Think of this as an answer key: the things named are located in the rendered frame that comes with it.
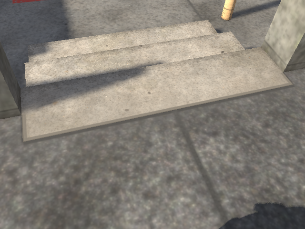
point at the stairs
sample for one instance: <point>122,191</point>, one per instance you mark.
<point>68,59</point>

